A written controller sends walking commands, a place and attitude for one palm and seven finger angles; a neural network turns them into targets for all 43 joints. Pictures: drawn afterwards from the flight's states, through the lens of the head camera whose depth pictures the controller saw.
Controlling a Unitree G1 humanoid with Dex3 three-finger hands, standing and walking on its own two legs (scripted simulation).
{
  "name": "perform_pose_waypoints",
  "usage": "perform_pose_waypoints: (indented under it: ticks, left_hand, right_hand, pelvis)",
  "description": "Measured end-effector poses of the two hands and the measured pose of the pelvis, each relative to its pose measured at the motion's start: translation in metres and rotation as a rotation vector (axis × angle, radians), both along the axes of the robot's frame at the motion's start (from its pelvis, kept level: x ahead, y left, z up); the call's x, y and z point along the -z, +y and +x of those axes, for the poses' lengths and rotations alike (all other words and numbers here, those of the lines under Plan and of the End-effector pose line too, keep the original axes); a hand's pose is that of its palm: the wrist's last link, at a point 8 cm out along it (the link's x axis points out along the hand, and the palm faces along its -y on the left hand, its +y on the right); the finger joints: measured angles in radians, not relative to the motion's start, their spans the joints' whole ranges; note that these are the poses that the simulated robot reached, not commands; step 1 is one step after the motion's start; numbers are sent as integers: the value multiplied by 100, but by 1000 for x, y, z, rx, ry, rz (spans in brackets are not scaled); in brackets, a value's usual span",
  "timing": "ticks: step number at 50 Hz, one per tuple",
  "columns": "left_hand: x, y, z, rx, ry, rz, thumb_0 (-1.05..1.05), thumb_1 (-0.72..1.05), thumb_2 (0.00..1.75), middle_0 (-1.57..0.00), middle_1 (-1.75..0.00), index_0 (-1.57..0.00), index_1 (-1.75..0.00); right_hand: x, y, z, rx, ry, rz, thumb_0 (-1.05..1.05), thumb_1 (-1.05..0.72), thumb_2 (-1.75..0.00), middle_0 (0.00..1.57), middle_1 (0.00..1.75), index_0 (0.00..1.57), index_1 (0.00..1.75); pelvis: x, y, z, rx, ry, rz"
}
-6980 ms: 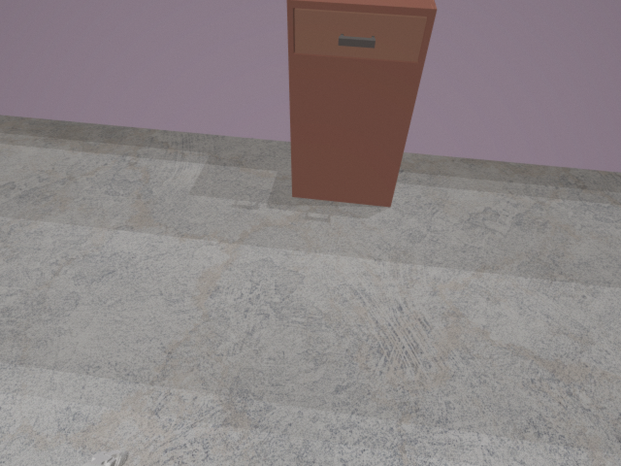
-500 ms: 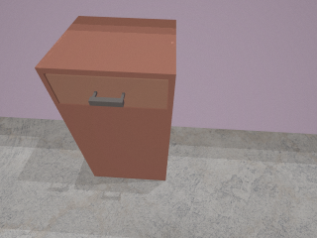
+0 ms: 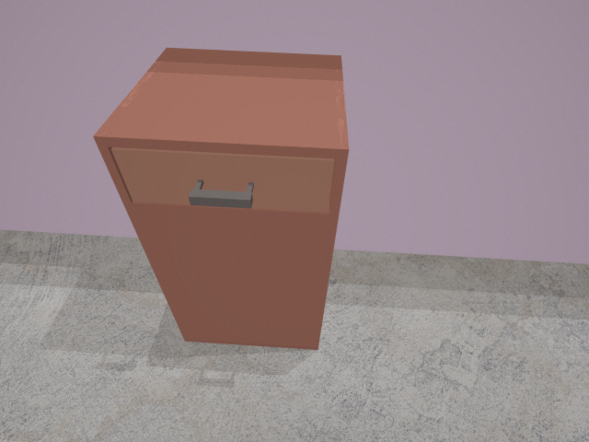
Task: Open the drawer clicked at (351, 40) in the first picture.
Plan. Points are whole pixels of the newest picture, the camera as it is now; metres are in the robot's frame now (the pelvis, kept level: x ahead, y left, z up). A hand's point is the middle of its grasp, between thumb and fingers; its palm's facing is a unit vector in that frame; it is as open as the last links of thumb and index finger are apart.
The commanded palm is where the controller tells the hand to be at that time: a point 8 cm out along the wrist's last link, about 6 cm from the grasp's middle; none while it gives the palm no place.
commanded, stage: shuffle to correct the standing spot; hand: left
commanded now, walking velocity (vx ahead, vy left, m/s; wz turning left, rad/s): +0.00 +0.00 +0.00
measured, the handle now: (223, 192) +0.57 +0.18 +0.00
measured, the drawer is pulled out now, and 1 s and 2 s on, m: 0.00 0.00 0.00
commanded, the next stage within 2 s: come to a stop and stand still in 0.14 s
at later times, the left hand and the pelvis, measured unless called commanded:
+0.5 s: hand out of the picture +0.00 +0.14 -0.18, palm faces +0.04 -0.99 -0.17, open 7.4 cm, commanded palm none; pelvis +0.03 -0.01 -0.01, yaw +0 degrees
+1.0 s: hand out of the picture +0.06 +0.15 -0.17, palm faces +0.02 -0.98 -0.22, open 7.3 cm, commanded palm none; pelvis +0.01 -0.02 +0.00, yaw -1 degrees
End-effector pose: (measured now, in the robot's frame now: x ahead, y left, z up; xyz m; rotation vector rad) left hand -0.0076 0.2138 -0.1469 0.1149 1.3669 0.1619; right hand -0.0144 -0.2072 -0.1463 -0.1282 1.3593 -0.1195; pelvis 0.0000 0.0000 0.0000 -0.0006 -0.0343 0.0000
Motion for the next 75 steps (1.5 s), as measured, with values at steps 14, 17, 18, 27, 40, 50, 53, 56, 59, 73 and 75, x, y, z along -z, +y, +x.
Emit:
perform_pose_waypoints:
  ticks: [14, 17, 18, 27, 40, 50, 53, 56, 59, 73, 75]
  left_hand:
    - [5, -17, -27, -4, 94, -49, 0, 91, 90, -20, -30, -20, -30]
    - [6, -22, -26, 6, 103, -30, 0, 91, 90, -20, -30, -20, -30]
    - [7, -23, -26, 7, 108, -30, 0, 91, 90, -20, -30, -20, -30]
    - [1, -20, 13, -11, 63, 0, 0, 91, 90, -20, -30, -20, -30]
    - [-11, 1, 67, 30, -89, 84, 1, 92, 90, -20, -30, -20, -30]
    - [-13, -11, 60, 48, -110, 49, 0, 93, 90, -20, -30, -20, -30]
    - [-13, -12, 51, 44, -91, 46, 0, 93, 90, -20, -30, -20, -30]
    - [-12, -12, 39, 38, -62, 43, 0, 94, 90, -20, -30, -20, -30]
    - [-11, -14, 26, 29, -26, 37, 0, 93, 90, -20, -30, -20, -30]
    - [-3, -39, -8, -10, 91, -37, 1, 91, 90, -20, -30, -20, -30]
    - [-2, -42, -8, -13, 95, -43, 1, 91, 90, -20, -30, -20, -30]
  right_hand:
    - [3, -2, -20, 40, 67, 0, 0, -91, -90, 20, 30, 20, 30]
    - [6, -9, -15, 33, 89, 6, 1, -91, -90, 20, 30, 20, 30]
    - [7, -11, -11, 30, 91, 6, 1, -91, -90, 20, 30, 20, 30]
    - [9, -13, 34, 1, 30, 10, 1, -92, -90, 20, 30, 20, 30]
    - [8, -35, 51, 7, -31, -15, 1, -93, -90, 20, 30, 20, 30]
    - [2, -37, 26, 1, -8, -6, 1, -92, -90, 20, 30, 20, 30]
    - [1, -35, 16, 1, 16, 3, 1, -92, -90, 20, 30, 20, 30]
    - [1, -32, 5, 1, 44, 12, 1, -92, -90, 20, 30, 20, 30]
    - [1, -29, -4, 3, 72, 21, 1, -92, -90, 20, 30, 20, 30]
    - [-2, -19, -10, 13, 129, 23, 0, -91, -90, 20, 30, 20, 30]
    - [-1, -18, -6, 12, 122, 21, 0, -91, -90, 20, 30, 20, 30]
  pelvis:
    - [3, -2, 8, 12, 4, 15]
    - [7, -7, 12, 18, 21, 0]
    - [8, -9, 14, 15, 26, -4]
    - [5, -13, 33, -7, 39, -6]
    - [4, -19, 20, 8, 15, 17]
    - [-1, -25, 5, 9, 11, 14]
    - [-2, -26, 3, 7, 11, 12]
    - [-3, -27, 2, 5, 14, 10]
    - [-4, -27, 2, 2, 15, 8]
    - [-4, -26, 13, -2, 25, 3]
    - [-3, -26, 16, -2, 25, 2]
